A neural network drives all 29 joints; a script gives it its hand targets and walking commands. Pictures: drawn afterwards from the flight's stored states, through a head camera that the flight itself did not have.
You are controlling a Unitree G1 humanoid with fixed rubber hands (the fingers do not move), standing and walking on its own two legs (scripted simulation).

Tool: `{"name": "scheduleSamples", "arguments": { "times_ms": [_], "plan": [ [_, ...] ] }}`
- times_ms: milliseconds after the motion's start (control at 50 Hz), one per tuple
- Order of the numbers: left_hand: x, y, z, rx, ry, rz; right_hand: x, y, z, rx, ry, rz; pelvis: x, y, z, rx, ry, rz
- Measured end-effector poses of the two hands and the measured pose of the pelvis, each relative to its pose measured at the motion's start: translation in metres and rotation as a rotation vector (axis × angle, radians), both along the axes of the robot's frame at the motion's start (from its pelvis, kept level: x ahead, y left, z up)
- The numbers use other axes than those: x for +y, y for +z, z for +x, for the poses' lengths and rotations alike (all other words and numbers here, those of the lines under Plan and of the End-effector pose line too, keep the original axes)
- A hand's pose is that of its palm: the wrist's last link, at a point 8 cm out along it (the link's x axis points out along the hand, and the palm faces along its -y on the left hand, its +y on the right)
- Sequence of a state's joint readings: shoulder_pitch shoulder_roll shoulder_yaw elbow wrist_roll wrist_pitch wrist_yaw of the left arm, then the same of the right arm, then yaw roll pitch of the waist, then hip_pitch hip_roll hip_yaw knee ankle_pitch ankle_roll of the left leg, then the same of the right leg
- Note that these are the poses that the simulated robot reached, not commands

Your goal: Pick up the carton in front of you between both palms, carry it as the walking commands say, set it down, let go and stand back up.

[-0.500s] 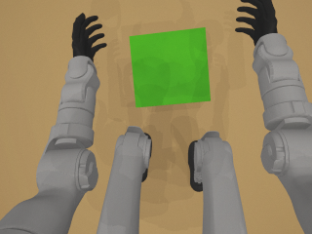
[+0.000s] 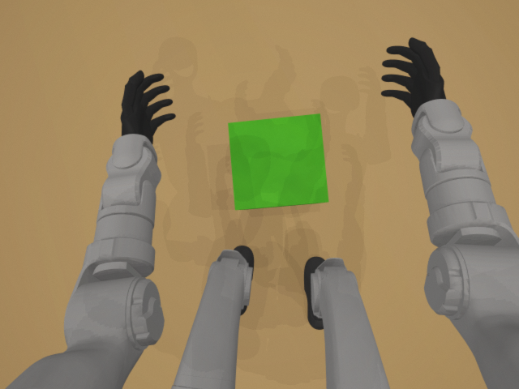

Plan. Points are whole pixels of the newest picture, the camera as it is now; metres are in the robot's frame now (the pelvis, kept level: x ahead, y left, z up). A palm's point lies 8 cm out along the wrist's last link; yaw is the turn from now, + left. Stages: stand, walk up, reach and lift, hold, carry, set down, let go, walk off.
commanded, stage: let go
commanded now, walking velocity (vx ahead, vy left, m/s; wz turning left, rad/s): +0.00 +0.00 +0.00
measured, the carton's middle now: (277, 168) +0.45 +0.02 -0.49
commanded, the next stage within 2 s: stand in 1.28 s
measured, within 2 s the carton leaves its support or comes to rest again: neither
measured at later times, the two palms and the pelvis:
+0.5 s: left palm (55, 201) +0.34 +0.25 +0.03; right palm (502, 189) +0.37 -0.20 +0.02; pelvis +0.07 +0.01 +0.12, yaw -1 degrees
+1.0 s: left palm (8, 304) +0.25 +0.23 +0.09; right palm out of the picture +0.25 -0.23 +0.09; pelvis +0.09 +0.00 +0.16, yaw +0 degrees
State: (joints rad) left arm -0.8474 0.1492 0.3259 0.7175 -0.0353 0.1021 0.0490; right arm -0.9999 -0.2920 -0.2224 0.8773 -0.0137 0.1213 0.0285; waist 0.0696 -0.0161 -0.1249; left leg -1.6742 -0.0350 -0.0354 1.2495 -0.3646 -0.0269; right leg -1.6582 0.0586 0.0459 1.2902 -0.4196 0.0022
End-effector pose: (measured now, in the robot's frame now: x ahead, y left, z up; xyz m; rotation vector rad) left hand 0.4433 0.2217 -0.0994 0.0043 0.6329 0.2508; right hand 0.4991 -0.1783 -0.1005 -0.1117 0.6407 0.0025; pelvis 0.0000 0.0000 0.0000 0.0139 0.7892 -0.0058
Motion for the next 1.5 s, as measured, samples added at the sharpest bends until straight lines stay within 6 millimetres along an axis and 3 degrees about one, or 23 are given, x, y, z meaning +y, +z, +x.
{"name": "scheduleSamples", "arguments": {
  "times_ms": [80,160,300,400,660,780,960,1180,1300,1500],
  "plan": [
    [0.000,0.017,-0.003,0.015,-0.027,0.013,-0.001,0.017,-0.005,0.010,-0.005,-0.018,0.001,0.019,0.006,-0.011,0.000,-0.003],
    [0.000,0.031,-0.015,0.051,-0.084,0.039,-0.005,0.032,-0.023,0.033,-0.019,-0.060,0.002,0.039,0.015,-0.038,-0.001,-0.007],
    [0.011,0.066,-0.058,0.137,-0.174,0.077,-0.014,0.063,-0.080,0.095,-0.059,-0.098,0.008,0.079,0.038,-0.148,-0.003,-0.017],
    [0.022,0.097,-0.082,0.156,-0.199,0.085,-0.020,0.091,-0.108,0.102,-0.064,-0.092,0.012,0.100,0.054,-0.237,-0.003,-0.020],
    [0.023,0.165,-0.158,0.165,-0.184,0.078,-0.031,0.153,-0.181,0.116,-0.049,-0.085,0.013,0.143,0.087,-0.496,0.005,-0.017],
    [0.020,0.185,-0.188,0.169,-0.185,0.079,-0.042,0.177,-0.215,0.122,-0.046,-0.092,0.008,0.156,0.094,-0.642,0.007,-0.009],
    [0.012,0.192,-0.192,0.167,-0.220,0.076,-0.055,0.194,-0.247,0.141,-0.058,-0.088,0.000,0.160,0.092,-0.806,0.006,-0.009],
    [0.011,0.193,-0.193,0.191,-0.225,0.090,-0.051,0.194,-0.253,0.150,-0.061,-0.081,0.002,0.158,0.086,-0.885,0.002,-0.011],
    [0.023,0.195,-0.195,0.201,-0.188,0.134,-0.048,0.187,-0.258,0.154,-0.065,-0.106,0.006,0.155,0.086,-0.880,0.010,-0.010],
    [0.069,0.172,-0.212,0.273,-0.160,0.230,-0.092,0.181,-0.275,0.247,-0.118,-0.282,0.012,0.154,0.092,-0.808,0.004,-0.021]
  ]
}}
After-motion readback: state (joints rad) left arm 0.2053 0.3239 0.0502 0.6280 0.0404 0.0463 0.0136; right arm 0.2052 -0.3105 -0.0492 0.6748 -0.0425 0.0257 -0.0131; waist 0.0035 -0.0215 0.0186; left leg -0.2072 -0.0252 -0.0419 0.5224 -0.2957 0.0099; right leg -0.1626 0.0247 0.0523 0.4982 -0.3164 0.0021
